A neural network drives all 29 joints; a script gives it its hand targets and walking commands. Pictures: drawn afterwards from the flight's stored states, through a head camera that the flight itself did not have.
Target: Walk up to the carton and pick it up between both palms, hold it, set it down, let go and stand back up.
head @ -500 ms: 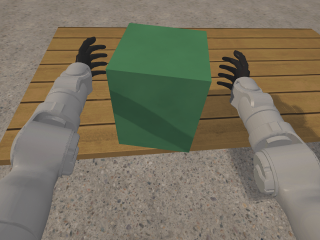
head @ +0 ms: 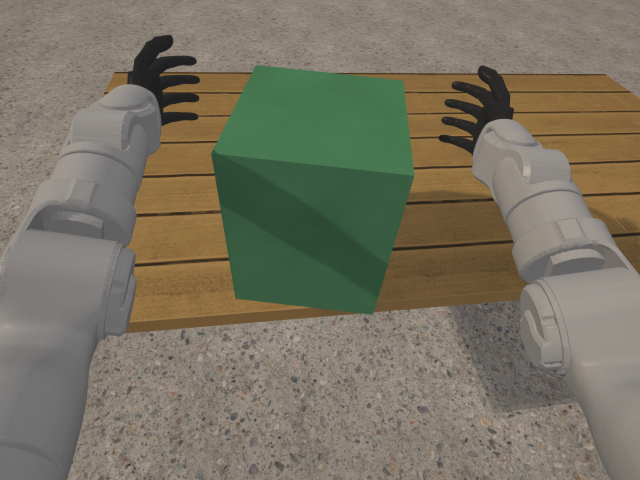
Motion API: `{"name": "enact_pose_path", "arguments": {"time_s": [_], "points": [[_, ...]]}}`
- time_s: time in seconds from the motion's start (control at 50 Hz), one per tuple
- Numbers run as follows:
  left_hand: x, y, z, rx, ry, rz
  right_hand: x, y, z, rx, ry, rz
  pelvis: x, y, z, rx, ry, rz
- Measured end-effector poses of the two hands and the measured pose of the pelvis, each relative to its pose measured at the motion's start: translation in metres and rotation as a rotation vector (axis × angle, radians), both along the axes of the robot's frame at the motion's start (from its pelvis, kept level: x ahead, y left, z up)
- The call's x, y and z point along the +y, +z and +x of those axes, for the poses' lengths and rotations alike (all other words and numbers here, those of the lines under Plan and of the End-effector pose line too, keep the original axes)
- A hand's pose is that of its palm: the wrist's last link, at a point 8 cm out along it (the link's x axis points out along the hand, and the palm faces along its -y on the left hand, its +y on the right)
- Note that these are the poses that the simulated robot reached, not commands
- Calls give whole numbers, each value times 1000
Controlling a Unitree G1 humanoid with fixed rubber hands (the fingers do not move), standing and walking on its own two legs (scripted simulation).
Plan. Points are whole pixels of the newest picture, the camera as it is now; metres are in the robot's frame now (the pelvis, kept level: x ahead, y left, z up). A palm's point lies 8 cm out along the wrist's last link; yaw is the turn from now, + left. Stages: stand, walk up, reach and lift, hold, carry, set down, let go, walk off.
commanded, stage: set down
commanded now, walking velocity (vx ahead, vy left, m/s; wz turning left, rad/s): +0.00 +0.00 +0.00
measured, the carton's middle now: (316, 193) +0.46 -0.02 +0.12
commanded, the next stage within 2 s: none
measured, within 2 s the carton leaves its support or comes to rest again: neither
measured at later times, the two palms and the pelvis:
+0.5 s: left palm (147, 155) +0.44 +0.18 +0.20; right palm (476, 185) +0.38 -0.20 +0.19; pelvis -0.01 +0.01 +0.00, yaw -1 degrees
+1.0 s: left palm (120, 225) +0.37 +0.21 +0.16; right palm (484, 245) +0.32 -0.20 +0.15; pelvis -0.01 +0.01 +0.00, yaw -1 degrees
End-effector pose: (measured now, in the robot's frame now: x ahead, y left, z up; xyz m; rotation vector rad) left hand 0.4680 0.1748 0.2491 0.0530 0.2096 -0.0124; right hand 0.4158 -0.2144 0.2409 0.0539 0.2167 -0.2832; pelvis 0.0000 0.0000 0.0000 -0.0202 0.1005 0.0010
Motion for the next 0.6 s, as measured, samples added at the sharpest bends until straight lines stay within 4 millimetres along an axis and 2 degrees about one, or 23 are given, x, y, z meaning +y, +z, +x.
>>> {"name": "enact_pose_path", "arguments": {"time_s": [0.08, 0.18, 0.32, 0.42, 0.6], "points": [[4, 0, -5, -5, -5, 2, -5, -2, -6, -5, 1, -6, 1, 1, 0, -25, -1, 2], [8, -11, -8, 36, 7, -5, -8, -13, -9, 25, 1, 10, 1, 0, -3, -20, 3, 3], [-2, -16, -8, 10, -42, 9, 5, -22, -11, 15, 24, 0, 4, 1, -5, -35, -2, 1], [-2, -34, -19, 29, -51, 1, 11, -39, -23, 5, 24, 16, 6, 1, -5, -70, -10, 1], [17, -59, -48, 56, -23, -8, 8, -58, -46, -15, 13, 37, 9, 1, -7, -99, -15, 0]]}}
